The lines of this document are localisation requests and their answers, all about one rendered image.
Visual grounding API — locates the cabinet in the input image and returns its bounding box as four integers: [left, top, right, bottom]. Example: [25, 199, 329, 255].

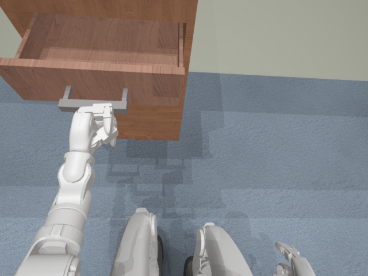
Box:
[0, 0, 198, 141]

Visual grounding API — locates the robot right hand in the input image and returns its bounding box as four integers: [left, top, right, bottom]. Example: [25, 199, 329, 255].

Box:
[273, 241, 316, 276]

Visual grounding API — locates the left robot forearm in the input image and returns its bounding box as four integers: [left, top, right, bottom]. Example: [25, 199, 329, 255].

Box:
[14, 151, 95, 276]

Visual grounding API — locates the left robot thigh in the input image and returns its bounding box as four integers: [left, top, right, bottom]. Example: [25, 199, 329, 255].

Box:
[109, 212, 158, 276]

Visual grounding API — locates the right robot shin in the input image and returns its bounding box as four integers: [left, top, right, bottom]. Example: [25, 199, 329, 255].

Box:
[192, 223, 214, 276]

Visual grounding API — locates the robot left upper arm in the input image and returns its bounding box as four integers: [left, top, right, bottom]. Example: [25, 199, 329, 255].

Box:
[18, 254, 82, 276]

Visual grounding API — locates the drawer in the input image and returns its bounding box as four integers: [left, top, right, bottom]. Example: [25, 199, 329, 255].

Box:
[0, 13, 185, 106]

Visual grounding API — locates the handle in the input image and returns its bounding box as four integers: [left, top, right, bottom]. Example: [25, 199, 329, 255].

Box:
[58, 86, 128, 114]

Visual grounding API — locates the robot left hand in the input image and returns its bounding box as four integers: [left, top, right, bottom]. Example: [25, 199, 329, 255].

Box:
[69, 103, 118, 156]

